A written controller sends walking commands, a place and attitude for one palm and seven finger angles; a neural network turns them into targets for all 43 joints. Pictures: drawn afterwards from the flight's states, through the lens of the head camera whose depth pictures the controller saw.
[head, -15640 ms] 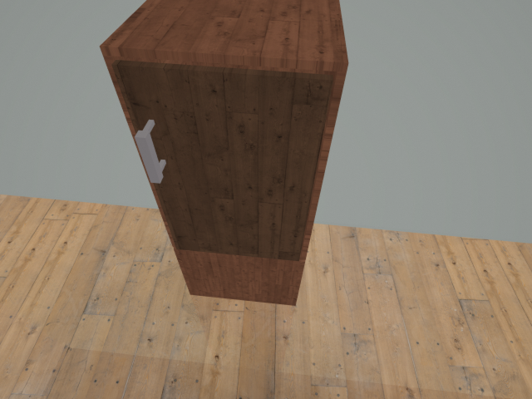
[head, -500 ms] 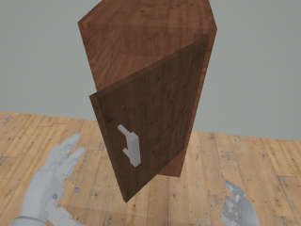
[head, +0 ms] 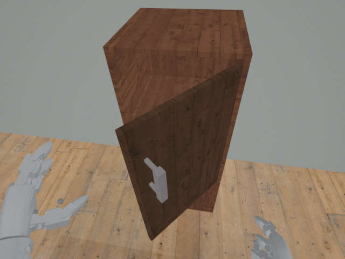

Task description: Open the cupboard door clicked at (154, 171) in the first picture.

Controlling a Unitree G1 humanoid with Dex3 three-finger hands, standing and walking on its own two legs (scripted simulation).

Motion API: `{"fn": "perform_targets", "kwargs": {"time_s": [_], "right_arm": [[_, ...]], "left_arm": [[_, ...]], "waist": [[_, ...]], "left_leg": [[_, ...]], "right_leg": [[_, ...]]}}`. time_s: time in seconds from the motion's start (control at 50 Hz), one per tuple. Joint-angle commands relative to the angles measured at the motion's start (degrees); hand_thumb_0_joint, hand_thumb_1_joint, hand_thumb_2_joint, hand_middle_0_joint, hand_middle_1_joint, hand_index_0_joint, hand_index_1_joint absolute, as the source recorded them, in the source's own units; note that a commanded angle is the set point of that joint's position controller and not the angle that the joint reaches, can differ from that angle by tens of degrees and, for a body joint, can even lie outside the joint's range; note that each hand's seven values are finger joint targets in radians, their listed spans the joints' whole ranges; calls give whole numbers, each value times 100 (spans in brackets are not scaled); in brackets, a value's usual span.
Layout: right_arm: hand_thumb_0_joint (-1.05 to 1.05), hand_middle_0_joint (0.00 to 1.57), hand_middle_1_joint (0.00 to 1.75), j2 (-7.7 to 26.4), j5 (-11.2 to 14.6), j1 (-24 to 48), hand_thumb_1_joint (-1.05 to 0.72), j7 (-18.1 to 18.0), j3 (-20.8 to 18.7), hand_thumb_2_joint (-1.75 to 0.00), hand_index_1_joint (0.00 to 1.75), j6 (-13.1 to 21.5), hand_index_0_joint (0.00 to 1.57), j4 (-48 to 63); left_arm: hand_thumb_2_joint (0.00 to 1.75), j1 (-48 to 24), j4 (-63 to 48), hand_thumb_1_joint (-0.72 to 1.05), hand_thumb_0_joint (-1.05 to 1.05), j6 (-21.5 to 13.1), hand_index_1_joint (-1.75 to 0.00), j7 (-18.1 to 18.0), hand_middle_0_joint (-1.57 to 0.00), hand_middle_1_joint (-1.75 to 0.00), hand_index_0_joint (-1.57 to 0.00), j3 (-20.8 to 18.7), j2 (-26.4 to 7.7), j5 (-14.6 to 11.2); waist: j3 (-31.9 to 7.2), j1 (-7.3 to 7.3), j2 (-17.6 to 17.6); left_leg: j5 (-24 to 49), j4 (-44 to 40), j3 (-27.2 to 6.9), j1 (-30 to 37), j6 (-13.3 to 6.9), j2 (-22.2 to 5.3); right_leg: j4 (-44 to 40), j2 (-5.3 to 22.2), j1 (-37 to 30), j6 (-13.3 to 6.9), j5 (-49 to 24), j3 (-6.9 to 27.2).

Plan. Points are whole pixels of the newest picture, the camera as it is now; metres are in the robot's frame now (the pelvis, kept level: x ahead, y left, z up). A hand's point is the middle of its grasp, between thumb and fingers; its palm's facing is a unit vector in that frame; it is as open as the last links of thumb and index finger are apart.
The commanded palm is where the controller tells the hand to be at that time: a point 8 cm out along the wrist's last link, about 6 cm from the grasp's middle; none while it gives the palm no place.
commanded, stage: draw the hand back to the body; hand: left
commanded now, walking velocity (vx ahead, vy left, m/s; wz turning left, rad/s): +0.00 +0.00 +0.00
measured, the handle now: (155, 180) +0.29 +0.08 +0.03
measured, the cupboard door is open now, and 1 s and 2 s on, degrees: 51 51 51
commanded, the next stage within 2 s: step back with the hand held close in 0.62 s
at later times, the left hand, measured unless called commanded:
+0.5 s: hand (46, 189) +0.19 +0.25 +0.15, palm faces +0.42 -0.82 -0.38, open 7.6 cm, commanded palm +0.14 +0.29 +0.17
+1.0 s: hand (51, 189) +0.19 +0.24 +0.16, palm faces +0.36 -0.81 -0.46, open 7.4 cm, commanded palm +0.13 +0.28 +0.18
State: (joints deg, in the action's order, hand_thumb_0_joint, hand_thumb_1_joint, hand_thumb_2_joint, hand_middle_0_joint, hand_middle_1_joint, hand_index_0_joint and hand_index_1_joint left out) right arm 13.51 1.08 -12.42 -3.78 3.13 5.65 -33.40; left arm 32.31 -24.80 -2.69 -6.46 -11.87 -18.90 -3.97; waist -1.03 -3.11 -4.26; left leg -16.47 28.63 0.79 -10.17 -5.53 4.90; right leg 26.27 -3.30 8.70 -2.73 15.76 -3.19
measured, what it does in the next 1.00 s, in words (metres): stands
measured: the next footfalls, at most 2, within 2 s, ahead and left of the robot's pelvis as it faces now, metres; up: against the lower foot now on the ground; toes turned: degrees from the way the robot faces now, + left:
none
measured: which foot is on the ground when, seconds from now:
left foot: down 0.00-1.00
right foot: down 0.00-1.00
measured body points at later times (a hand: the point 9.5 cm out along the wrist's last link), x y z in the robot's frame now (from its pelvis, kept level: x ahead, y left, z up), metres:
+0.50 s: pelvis +0.00 -0.01 +0.01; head -0.02 -0.03 +0.46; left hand +0.16 +0.29 +0.18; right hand +0.18 -0.23 -0.08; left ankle -0.01 +0.05 -0.74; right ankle -0.02 -0.09 -0.74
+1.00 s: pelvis -0.02 -0.02 +0.00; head -0.01 -0.03 +0.45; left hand +0.16 +0.28 +0.18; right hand +0.16 -0.26 -0.08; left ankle -0.01 +0.05 -0.74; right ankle -0.01 -0.09 -0.74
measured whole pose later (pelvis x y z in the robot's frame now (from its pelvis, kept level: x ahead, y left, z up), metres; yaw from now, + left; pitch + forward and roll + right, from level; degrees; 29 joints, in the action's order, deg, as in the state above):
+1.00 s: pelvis -0.02 -0.02 +0.00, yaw -1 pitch +0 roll -1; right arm 14.8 1.5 -10.1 -3.4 -0.1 1.2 -33.6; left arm 30.5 -23.6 -8.6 -5.8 -21.0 -21.5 -4.1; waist -0.1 -0.7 -3.5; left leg -13.6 26.4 1.5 -12.8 -4.4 3.5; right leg 23.4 -4.6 11.4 -3.8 12.1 -2.5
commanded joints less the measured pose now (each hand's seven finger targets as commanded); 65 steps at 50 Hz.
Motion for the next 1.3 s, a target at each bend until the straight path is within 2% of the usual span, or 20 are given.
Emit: {"fn": "perform_targets", "kwargs": {"time_s": [0.0, 0.08, 0.22, 0.3, 0.38, 0.48, 0.52, 0.62, 0.68, 0.72, 0.74, 0.76, 0.78, 0.82, 0.86, 0.94, 1.02, 1.06, 1.18, 1.28], "right_arm": [[0, 20, 30, 624, -18, 795, -90, 1, -283, -90, 30, 274, 20, 875], [0, 20, 30, 635, -17, 816, -90, 33, -302, -90, 30, 253, 20, 803], [0, 20, 30, 618, 5, 915, -90, 32, -327, -90, 30, 205, 20, 707], [0, 20, 30, 646, 4, 920, -90, 77, -346, -90, 30, 186, 20, 678], [0, 20, 30, 638, -1, 969, -90, 62, -357, -90, 30, 173, 20, 681], [0, 20, 30, 609, 5, 987, -90, 24, -337, -90, 30, 228, 20, 653], [0, 20, 30, 596, 9, 980, -90, 24, -328, -90, 30, 263, 20, 645], [0, 20, 30, 593, 10, 1004, -90, 17, -349, -90, 30, 256, 20, 606], [0, 20, 30, 594, 8, 1001, -90, 27, -348, -90, 30, 271, 20, 588], [0, 20, 30, 598, 15, 1072, -90, 19, -334, -90, 30, 315, 20, 620], [0, 20, 30, 607, 101, 910, -90, 6, -286, -90, 30, 261, 20, 880], [0, 20, 30, 620, 39, 868, -90, -18, -388, -90, 30, 207, 20, 698], [0, 20, 30, 671, 10, 818, -90, 9, -432, -90, 30, 128, 20, 700], [0, 20, 30, 726, 6, 807, -90, 51, -477, -90, 30, 7, 20, 733], [0, 20, 30, 772, 14, 804, -90, 34, -514, -90, 30, -58, 20, 769], [0, 20, 30, 778, 32, 815, -90, -36, -582, -90, 30, -209, 20, 869], [0, 20, 30, 717, 72, 769, -90, -74, -616, -90, 30, -305, 20, 993], [0, 20, 30, 709, 72, 765, -90, -96, -624, -90, 30, -324, 20, 1022], [0, 20, 30, 780, 43, 730, -90, -102, -622, -90, 30, -309, 20, 1120], [0, 20, 30, 816, 8, 672, -90, -113, -636, -90, 30, -250, 20, 1175]], "left_arm": [[74, -498, -1216, 51, 0, -410, -30, -86, -19, -30, -19, -909, -989, 7], [80, -673, -1192, 65, 0, -437, -30, -80, -19, -30, -19, -1078, -1076, -11], [90, -1079, -1025, 90, 0, -500, -30, -76, -20, -30, -20, -1474, -1305, -91], [90, -910, -824, 90, 0, -483, -30, -9, -20, -30, -20, -1236, -1052, -102], [90, -926, -831, 90, 0, -496, -30, -7, -20, -30, -20, -1323, -1165, -104], [90, -1085, -1040, 90, 0, -543, -30, -50, -20, -30, -20, -1441, -1318, -94], [90, -1066, -1071, 90, 0, -552, -30, -48, -20, -30, -20, -1371, -1241, -94], [90, -998, -835, 90, 0, -529, -30, -31, -20, -30, -20, -1351, -1193, -121], [90, -1026, -856, 90, 0, -564, -30, -31, -20, -30, -20, -1331, -1175, -107], [90, -1481, -1273, 90, 0, -620, -30, -59, -20, -30, -20, -1369, -1334, -102], [90, -2422, -1539, 90, 0, -921, -30, -166, -20, -30, -20, -2386, -2339, -13], [90, -1604, -929, 90, 0, -938, -30, -96, -20, -30, -20, -2034, -1754, -47], [90, -900, -537, 90, 0, -911, -30, -35, -20, -30, -20, -1790, -1382, -55], [90, -570, -639, 90, 0, -937, -30, 23, -20, -30, -20, -1479, -1107, -38], [90, -457, -780, 90, 0, -952, -30, 4, -20, -30, -20, -1458, -1152, -17], [90, -392, -1108, 90, 0, -938, -30, -104, -20, -30, -20, -1801, -1553, 1], [90, -214, -1319, 90, 0, -941, -30, -169, -20, -30, -20, -1927, -1640, -3], [90, -162, -1437, 90, 0, -966, -30, -209, -20, -30, -20, -1985, -1690, -7], [90, 2, -1647, 90, 0, -1009, -30, -243, -20, -30, -20, -1992, -1652, 53], [90, -203, -1444, 90, 0, -1043, -30, -231, -20, -30, -20, -1984, -1545, 149]], "waist": [[-399, -21, 79], [-379, -30, -26], [-274, -41, 22], [-142, -26, 106], [-189, -50, 179], [-307, -62, -98], [-216, -46, -166], [-93, -36, 159], [-89, -34, -24], [-247, -35, -114], [395, 159, -264], [217, 175, 391], [51, 200, 559], [-196, 249, 503], [-407, 250, 184], [-748, 246, 304], [-890, 273, 480], [-936, 291, 335], [-728, 240, -108], [-338, 262, 108]], "left_leg": [[1960, -680, -632, 261, 591, -704], [2184, -737, -636, 416, 611, -729], [1735, -862, -566, 412, 547, -690], [1801, -883, -556, 443, 528, -696], [1624, -878, -489, 387, 463, -656], [1447, -889, -501, 400, 447, -623], [1485, -883, -494, 428, 451, -618], [1272, -887, -448, 381, 390, -613], [1264, -901, -449, 405, 399, -605], [1212, -881, -459, 445, 378, -584], [554, -866, -759, -125, 270, -681], [532, -618, -809, -71, 240, -692], [670, -463, -704, 126, 212, -666], [921, -359, -619, 122, 219, -701], [1226, -437, -631, 59, 251, -782], [1727, -402, -634, -156, 255, -874], [1703, -248, -681, -347, 246, -908], [1747, -186, -694, -446, 245, -913], [1270, -684, -1128, -1165, 143, -1226], [-609, -1169, -1416, -2418, -79, -1485]], "right_leg": [[-456, 321, -340, 28, -1190, 335], [-546, 311, -394, 32, -1293, 345], [-695, 310, -460, 29, -1177, 369], [-735, 309, -417, 39, -1203, 363], [-777, 327, -494, 41, -1225, 414], [-808, 342, -570, 24, -1138, 456], [-823, 333, -504, 25, -1162, 457], [-904, 335, -434, 50, -1026, 493], [-908, 347, -436, 42, -1014, 494], [-923, 358, -493, 47, -1009, 530], [-1100, 647, -26, 25, -938, 1086], [-1188, 804, 132, 11, -883, 1244], [-1237, 867, 244, 47, -902, 1282], [-1092, 930, 238, 142, -1229, 1192], [-820, 922, 103, 127, -1620, 1070], [-392, 930, -153, 162, -2352, 999], [-166, 973, -144, 107, -2421, 1116], [-64, 1029, -175, 77, -2610, 1166], [387, 677, -242, 117, -1544, 978], [845, 500, -616, 177, -650, 1000]]}}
